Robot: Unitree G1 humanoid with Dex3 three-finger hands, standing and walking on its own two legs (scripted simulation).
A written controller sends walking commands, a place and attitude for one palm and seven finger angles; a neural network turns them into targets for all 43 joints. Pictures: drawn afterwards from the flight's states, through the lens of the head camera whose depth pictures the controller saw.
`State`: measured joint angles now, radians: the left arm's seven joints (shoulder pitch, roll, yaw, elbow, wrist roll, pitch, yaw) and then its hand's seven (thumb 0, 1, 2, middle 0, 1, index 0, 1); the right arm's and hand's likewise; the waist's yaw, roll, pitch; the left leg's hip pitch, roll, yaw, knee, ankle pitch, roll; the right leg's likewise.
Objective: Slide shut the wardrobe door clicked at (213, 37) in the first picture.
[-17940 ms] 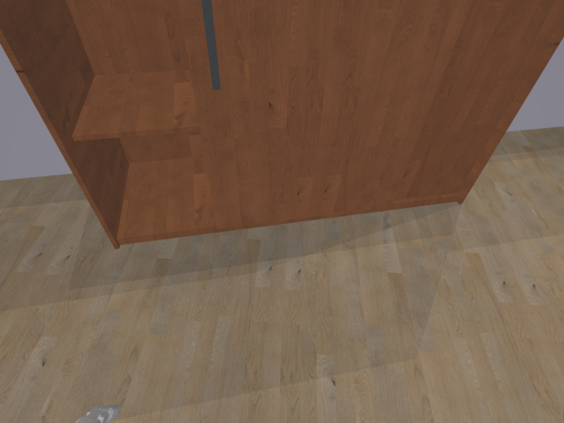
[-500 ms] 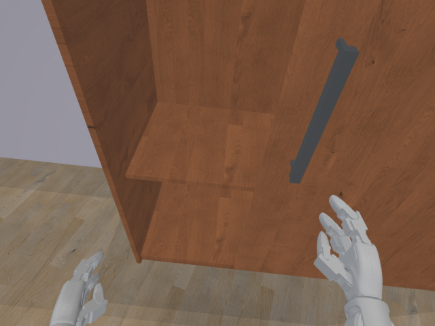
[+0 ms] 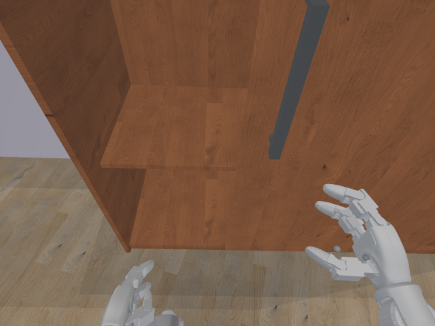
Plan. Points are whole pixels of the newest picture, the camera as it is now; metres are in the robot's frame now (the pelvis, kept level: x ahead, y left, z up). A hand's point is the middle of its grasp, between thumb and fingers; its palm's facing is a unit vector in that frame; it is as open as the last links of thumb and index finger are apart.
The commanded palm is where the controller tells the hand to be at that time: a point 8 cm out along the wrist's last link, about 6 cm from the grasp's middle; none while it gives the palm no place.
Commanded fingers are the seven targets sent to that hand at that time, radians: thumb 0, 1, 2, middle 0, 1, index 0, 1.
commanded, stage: raise the hand with hooked fingers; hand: right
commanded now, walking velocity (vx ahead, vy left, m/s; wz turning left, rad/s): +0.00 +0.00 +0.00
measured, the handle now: (288, 91) +0.51 -0.11 +0.18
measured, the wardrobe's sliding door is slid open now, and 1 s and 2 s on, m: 0.43 0.43 0.43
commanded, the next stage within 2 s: move the hooked fingers beside the handle in 1.32 s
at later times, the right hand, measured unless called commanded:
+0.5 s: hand (409, 202) +0.27 -0.25 +0.17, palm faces +0.06 +0.99 -0.12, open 13.5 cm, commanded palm +0.24 -0.29 +0.17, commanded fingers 0.00 0.50 -0.30 0.30 1.20 0.30 1.20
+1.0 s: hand out of the picture +0.31 -0.27 +0.22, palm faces +0.06 +0.99 -0.10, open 14.0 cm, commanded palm +0.27 -0.31 +0.22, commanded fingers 0.00 0.50 -0.30 0.30 1.20 0.30 1.20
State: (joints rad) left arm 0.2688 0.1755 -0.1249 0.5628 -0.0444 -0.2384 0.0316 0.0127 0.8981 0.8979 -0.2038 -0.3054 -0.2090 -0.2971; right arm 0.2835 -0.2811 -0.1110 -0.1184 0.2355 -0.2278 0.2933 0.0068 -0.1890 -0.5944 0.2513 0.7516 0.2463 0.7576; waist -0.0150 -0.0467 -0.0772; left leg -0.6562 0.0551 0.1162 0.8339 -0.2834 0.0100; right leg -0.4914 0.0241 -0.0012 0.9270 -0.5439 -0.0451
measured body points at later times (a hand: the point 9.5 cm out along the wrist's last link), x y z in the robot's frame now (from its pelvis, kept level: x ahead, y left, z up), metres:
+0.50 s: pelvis +0.03 +0.00 +0.03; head +0.02 +0.01 +0.48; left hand +0.22 +0.23 -0.02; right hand +0.26 -0.30 +0.18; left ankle +0.08 +0.12 -0.69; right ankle -0.04 -0.09 -0.69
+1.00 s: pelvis +0.03 +0.01 +0.04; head +0.02 +0.03 +0.49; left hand +0.21 +0.24 -0.04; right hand +0.30 -0.33 +0.23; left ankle +0.08 +0.12 -0.69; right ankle -0.04 -0.09 -0.69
